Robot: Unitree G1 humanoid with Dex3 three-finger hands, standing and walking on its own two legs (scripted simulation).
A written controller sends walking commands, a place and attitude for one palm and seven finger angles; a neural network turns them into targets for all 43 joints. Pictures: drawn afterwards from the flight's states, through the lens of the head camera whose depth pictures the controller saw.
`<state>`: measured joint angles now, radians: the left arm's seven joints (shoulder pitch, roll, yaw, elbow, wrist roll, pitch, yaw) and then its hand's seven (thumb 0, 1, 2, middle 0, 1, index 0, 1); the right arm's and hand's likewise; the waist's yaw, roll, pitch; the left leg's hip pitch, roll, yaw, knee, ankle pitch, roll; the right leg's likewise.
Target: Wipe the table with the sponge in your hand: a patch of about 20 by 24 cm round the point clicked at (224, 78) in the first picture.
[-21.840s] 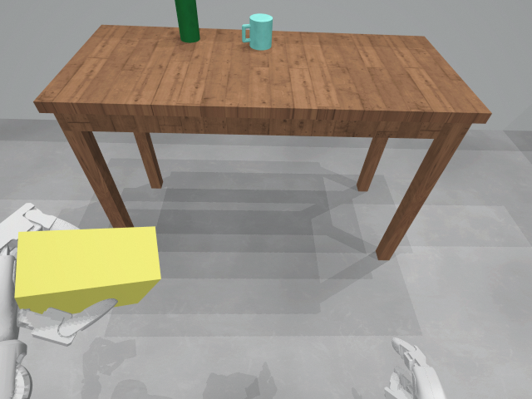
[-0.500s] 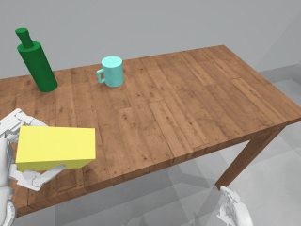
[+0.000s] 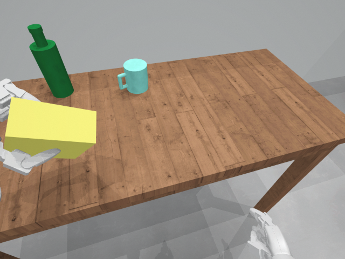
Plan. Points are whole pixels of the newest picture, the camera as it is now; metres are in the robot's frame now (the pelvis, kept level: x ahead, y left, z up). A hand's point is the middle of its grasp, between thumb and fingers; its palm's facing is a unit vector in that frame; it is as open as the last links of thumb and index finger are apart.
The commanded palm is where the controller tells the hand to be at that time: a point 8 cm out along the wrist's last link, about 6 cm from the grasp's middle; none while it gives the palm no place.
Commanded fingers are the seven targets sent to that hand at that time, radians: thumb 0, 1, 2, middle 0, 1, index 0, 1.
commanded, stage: turn the palm down, sponge in hand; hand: left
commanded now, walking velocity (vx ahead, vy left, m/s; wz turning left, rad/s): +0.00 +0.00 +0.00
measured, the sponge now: (62, 135) +0.28 +0.24 +0.17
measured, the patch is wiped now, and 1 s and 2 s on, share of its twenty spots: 0.00 0.00 0.00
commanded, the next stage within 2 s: none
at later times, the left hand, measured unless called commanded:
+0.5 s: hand (42, 169) +0.21 +0.25 +0.16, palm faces +0.30 -0.55 -0.78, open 10.2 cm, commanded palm +0.16 +0.27 +0.22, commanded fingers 0.00 0.10 1.30 -1.20 -1.60 -1.20 -1.60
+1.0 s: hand (61, 164) +0.22 +0.22 +0.18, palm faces +0.21 -0.34 -0.92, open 10.2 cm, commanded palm +0.18 +0.25 +0.24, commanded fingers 0.00 0.10 1.30 -1.20 -1.60 -1.20 -1.60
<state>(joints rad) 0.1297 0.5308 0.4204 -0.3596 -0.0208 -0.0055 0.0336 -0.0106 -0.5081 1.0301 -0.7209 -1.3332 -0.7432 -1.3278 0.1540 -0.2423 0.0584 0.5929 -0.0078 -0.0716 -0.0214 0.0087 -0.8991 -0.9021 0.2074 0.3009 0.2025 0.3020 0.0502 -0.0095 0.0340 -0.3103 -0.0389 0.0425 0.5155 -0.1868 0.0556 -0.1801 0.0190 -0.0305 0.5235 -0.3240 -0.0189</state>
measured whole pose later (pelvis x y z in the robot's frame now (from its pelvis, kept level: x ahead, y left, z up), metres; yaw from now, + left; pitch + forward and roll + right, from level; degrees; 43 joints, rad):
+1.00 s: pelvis -0.01 -0.04 -0.01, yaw +1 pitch -3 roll +0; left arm 0.23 0.68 0.18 -0.51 0.42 0.25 -0.09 -0.01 -0.51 1.03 -0.72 -1.34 -0.74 -1.33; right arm 0.10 -0.28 0.05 0.56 0.04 -0.01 -0.11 0.01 -0.90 -0.90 0.20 0.30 0.20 0.30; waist 0.10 0.09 -0.01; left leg -0.36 0.01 0.01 0.66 -0.25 0.01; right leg -0.22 0.07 -0.06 0.65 -0.39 -0.08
